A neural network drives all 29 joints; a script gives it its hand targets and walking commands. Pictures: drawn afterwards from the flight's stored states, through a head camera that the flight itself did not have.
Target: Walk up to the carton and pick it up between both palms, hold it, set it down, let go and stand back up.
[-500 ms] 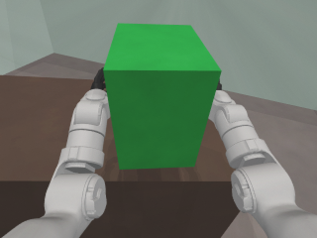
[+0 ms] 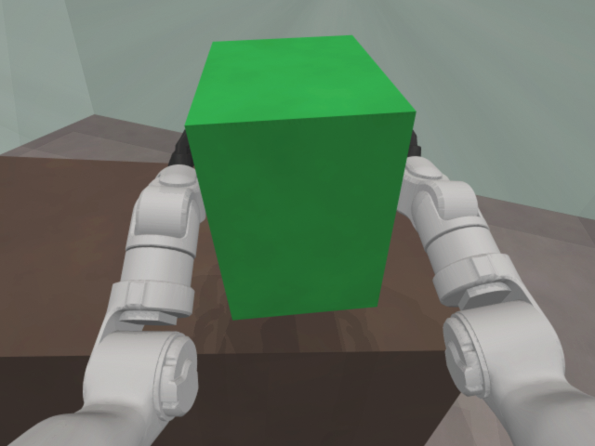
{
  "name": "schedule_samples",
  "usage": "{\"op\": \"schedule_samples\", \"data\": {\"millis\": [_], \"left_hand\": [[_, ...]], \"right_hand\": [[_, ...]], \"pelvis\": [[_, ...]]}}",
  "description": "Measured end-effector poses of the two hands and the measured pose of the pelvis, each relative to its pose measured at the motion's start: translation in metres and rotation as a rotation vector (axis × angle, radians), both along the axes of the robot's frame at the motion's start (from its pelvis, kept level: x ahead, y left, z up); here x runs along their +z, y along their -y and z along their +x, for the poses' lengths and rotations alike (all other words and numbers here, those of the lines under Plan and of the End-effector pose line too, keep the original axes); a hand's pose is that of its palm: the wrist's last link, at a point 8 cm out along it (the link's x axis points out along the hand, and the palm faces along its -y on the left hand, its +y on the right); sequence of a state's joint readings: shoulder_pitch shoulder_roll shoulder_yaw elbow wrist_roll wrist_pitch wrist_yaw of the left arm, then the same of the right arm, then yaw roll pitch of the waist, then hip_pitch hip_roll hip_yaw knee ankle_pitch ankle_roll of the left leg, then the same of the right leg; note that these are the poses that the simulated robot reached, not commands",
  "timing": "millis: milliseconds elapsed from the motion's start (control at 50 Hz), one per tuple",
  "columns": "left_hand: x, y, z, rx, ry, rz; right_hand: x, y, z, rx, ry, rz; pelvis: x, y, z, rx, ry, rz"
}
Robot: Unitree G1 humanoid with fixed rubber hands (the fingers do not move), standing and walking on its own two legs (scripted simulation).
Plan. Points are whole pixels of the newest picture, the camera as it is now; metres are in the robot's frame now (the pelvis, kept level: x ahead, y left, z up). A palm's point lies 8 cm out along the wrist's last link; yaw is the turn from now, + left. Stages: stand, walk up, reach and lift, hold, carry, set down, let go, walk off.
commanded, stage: reach and lift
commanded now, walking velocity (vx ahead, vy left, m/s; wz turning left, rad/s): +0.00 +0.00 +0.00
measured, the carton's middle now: (294, 173) +0.41 +0.00 +0.24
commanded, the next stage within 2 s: hold in 0.56 s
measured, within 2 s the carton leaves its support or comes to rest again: neither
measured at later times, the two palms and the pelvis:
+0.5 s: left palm (177, 167) +0.38 +0.14 +0.25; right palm (402, 155) +0.39 -0.14 +0.28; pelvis +0.00 -0.01 +0.00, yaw +1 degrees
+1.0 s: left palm (180, 153) +0.37 +0.14 +0.28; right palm (418, 147) +0.37 -0.15 +0.30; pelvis +0.00 +0.00 +0.00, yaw -1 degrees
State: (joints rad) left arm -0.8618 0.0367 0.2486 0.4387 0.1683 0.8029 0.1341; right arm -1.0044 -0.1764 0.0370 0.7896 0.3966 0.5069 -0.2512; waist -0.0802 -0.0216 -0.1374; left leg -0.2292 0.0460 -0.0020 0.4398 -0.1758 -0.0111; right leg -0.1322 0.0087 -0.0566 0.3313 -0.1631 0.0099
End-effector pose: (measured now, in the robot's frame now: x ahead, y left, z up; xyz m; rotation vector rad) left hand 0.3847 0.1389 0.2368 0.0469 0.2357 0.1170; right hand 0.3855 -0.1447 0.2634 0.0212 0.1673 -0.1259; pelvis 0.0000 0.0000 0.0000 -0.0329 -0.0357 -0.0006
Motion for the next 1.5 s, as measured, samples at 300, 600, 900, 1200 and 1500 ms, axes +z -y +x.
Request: {"op": "schedule_samples", "data": {"millis": [300,600,900,1200,1500], "left_hand": [[0.012,-0.003,-0.002,0.014,-0.007,-0.026],[0.025,-0.004,-0.001,0.008,-0.001,-0.039],[0.034,0.003,-0.010,-0.006,0.005,-0.039],[0.042,-0.002,-0.010,0.000,-0.011,-0.046],[0.037,-0.004,-0.007,-0.004,-0.010,-0.056]], "right_hand": [[0.010,-0.002,0.001,0.014,-0.012,-0.011],[0.030,-0.004,0.002,0.005,-0.009,0.013],[0.034,0.004,-0.013,-0.011,-0.008,0.024],[0.041,-0.001,-0.011,-0.003,-0.028,0.016],[0.042,-0.003,-0.008,-0.002,-0.031,-0.010]], "pelvis": [[0.000,0.004,0.000,-0.002,-0.006,0.000],[0.000,0.006,-0.002,0.008,-0.021,-0.004],[-0.001,0.004,-0.002,0.002,-0.002,-0.003],[0.000,0.006,-0.007,0.002,-0.008,-0.002],[-0.001,0.006,-0.003,0.000,-0.024,-0.002]]}}
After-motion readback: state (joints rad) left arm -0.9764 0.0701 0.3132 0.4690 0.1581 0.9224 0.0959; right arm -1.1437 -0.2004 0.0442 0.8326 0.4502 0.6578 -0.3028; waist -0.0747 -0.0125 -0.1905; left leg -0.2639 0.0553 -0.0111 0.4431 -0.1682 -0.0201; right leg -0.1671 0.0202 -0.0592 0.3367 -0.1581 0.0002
